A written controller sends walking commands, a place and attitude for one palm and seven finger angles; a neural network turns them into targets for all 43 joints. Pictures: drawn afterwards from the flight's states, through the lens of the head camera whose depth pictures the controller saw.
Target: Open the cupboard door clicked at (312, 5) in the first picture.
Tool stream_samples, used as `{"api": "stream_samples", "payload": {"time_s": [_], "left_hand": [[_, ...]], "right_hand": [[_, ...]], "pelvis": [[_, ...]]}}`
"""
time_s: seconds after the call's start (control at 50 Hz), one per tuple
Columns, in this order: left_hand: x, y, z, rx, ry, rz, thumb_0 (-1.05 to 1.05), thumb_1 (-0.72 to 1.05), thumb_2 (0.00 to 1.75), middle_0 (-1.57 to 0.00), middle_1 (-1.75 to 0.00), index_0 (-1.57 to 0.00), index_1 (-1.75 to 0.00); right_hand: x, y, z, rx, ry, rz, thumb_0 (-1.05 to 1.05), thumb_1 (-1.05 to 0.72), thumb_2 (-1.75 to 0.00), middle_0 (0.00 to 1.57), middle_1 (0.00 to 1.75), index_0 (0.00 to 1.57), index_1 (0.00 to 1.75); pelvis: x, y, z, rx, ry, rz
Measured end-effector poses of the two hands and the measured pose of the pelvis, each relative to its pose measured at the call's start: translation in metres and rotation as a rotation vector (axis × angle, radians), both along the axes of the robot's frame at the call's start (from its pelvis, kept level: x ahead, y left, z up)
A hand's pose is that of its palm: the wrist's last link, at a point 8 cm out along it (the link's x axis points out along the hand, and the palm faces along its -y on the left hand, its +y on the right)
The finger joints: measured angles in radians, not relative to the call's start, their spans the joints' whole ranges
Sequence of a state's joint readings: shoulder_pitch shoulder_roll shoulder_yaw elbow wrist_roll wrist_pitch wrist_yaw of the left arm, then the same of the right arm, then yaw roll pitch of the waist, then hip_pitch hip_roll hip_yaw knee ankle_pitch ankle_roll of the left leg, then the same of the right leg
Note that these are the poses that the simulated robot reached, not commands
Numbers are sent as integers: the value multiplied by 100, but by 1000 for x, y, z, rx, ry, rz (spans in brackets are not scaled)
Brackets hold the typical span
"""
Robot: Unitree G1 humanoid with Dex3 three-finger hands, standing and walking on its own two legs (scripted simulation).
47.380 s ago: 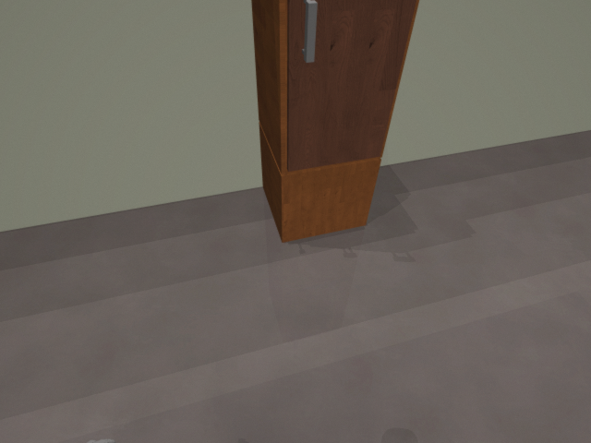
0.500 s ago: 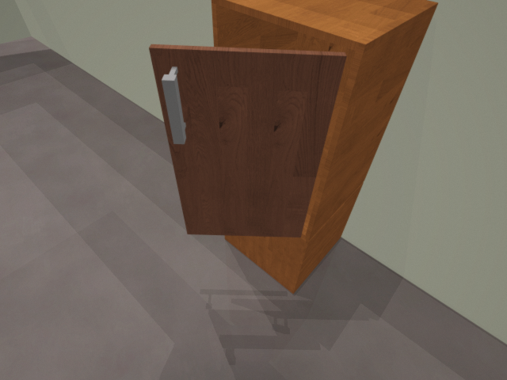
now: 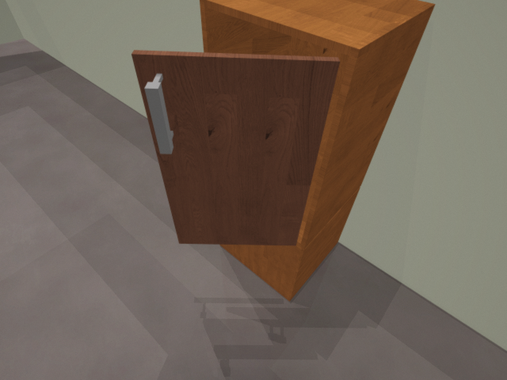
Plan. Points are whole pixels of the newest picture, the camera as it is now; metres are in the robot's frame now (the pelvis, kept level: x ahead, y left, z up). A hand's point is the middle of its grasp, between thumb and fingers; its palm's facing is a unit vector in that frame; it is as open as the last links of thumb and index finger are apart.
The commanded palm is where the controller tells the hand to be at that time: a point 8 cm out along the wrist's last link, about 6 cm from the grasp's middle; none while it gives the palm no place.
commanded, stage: come to a stop and stand still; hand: left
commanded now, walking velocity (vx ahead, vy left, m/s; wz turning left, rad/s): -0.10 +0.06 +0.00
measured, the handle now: (162, 114) +0.55 +0.22 +0.14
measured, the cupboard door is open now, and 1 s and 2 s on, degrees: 41 41 41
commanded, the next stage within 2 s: look again from close up in 0.86 s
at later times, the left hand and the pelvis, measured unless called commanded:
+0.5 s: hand out of the picture +0.02 +0.18 -0.18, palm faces +0.02 -0.97 -0.23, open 7.3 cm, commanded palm none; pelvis -0.01 +0.00 -0.01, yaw +0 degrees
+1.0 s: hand out of the picture +0.00 +0.17 -0.17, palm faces +0.00 -0.98 -0.21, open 7.4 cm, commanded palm none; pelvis -0.01 +0.00 +0.00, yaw +0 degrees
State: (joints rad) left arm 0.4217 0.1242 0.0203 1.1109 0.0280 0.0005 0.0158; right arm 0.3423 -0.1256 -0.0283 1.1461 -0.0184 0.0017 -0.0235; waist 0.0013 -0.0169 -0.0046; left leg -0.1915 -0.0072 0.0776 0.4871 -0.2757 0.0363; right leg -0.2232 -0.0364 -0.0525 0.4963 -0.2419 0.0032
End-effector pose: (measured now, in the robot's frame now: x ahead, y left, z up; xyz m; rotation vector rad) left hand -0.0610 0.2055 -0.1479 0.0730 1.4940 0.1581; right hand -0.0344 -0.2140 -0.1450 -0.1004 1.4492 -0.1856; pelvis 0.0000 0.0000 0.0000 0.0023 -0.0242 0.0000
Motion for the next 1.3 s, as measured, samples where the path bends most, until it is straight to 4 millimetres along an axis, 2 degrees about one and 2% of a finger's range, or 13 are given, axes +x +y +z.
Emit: {"api": "stream_samples", "payload": {"time_s": [0.12,0.2,0.26,0.42,0.58,0.74,0.96,1.12,1.3], "left_hand": [[9,-18,2,-9,30,12,0,91,89,-20,-30,-20,-30],[27,-25,3,-10,1,8,0,91,89,-20,-30,-20,-30],[43,-24,2,0,-46,7,0,91,89,-20,-30,-20,-30],[61,5,0,68,-123,-48,2,92,89,-20,-30,-20,-30],[80,37,11,114,-233,-85,1,91,89,-20,-30,-20,-30],[75,42,19,119,-224,-101,0,91,89,-20,-30,-20,-30],[55,22,12,73,-123,-84,0,91,89,-20,-30,-20,-30],[60,8,7,46,-105,-74,0,91,89,-20,-30,-20,-30],[73,4,7,55,-118,-66,1,91,89,-20,-30,-20,-30]], "right_hand": [[20,-3,0,3,6,8,0,-91,-90,20,30,20,30],[39,-2,1,6,-20,19,0,-91,-90,20,30,20,30],[47,-8,-1,-10,-25,29,2,-93,-90,20,30,20,30],[60,-22,0,-37,-126,28,1,-93,-90,20,30,20,30],[60,-12,2,-22,-216,79,1,-93,-90,20,30,20,30],[46,-9,1,2,-178,100,0,-92,-90,20,30,20,30],[30,-15,0,2,-80,95,0,-91,-90,20,30,20,30],[36,-19,2,-5,-59,90,0,-91,-90,20,30,20,30],[52,-21,2,-3,-70,94,1,-92,-90,20,30,20,30]], "pelvis": [[18,-7,1,-5,8,0],[22,-10,3,-3,12,3],[19,-10,2,0,10,5],[1,-7,-3,-11,0,0],[-13,4,-4,-2,-12,6],[-18,6,0,9,1,4],[-10,-1,2,10,7,5],[-2,-8,3,9,6,5],[8,-14,4,8,6,8]]}}
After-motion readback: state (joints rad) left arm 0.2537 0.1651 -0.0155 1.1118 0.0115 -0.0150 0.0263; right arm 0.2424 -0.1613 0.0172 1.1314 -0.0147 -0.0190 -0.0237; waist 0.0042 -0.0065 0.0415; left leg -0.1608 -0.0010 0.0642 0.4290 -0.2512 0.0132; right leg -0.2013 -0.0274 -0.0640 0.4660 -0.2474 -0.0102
